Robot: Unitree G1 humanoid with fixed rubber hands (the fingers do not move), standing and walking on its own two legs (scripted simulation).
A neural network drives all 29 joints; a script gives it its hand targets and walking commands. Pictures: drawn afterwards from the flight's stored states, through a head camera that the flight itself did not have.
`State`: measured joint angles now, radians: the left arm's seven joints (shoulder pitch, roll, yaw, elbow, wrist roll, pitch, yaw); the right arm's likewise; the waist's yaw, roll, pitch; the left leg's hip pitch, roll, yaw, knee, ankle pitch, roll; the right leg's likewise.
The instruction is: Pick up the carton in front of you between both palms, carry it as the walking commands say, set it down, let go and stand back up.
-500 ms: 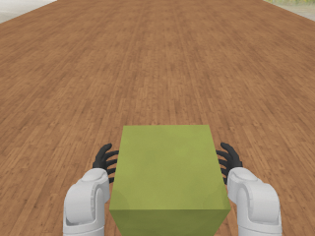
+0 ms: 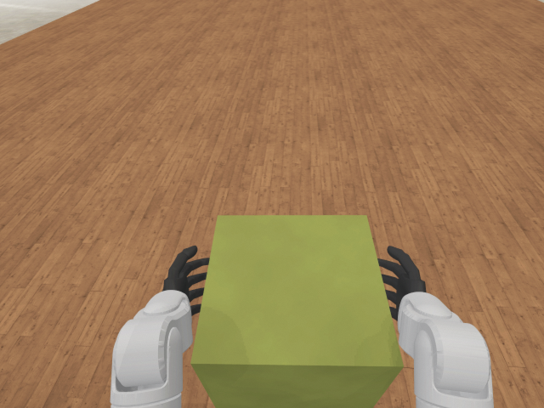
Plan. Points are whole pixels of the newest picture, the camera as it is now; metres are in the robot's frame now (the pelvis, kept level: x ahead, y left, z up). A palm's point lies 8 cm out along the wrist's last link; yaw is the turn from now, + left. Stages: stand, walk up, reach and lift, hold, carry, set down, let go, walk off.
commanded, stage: carry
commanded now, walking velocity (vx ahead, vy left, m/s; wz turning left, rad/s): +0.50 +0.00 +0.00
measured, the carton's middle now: (291, 323) +0.27 +0.00 +0.02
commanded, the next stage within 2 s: none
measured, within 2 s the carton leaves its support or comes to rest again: neither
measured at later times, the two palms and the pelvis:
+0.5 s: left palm (213, 160) +0.59 +0.15 +0.09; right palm (359, 159) +0.58 -0.15 +0.10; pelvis +0.33 +0.01 +0.00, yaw -2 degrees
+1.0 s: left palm (228, 118) +0.78 +0.14 +0.09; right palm (349, 115) +0.78 -0.16 +0.09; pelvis +0.52 +0.00 -0.01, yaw -1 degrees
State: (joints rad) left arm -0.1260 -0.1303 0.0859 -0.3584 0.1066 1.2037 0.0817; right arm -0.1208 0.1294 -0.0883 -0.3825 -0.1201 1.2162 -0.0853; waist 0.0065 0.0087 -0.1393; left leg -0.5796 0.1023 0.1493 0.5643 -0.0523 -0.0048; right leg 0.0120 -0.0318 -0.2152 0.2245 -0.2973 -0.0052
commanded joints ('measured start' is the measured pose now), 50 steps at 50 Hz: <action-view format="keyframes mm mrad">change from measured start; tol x32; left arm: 1 -431 -821 -669 -45 -386 26 -248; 50 -460 -877 -678 39 -376 29 -260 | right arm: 1 -455 832 696 -28 400 19 240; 50 -437 880 668 93 384 14 267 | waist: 1 9 -159 -49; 6 -38 340 -293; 30 12 -248 -388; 50 -5 38 -206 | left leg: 1 13 -27 46 -74 7 22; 4 472 -93 115 -125 -90 42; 6 875 318 -615 -298 -245 216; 26 607 83 103 -108 524 20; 31 105 -67 -108 527 -547 -44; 40 418 -26 -21 -172 -106 -29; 50 416 84 -90 -70 382 -9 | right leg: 1 101 -223 88 2 414 -89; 4 -74 -150 -19 373 550 -30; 8 -728 -27 196 1073 -170 -7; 26 -310 42 -49 167 436 5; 29 320 -331 311 281 1227 -135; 43 -160 -142 85 159 215 -20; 50 -162 -140 106 302 568 0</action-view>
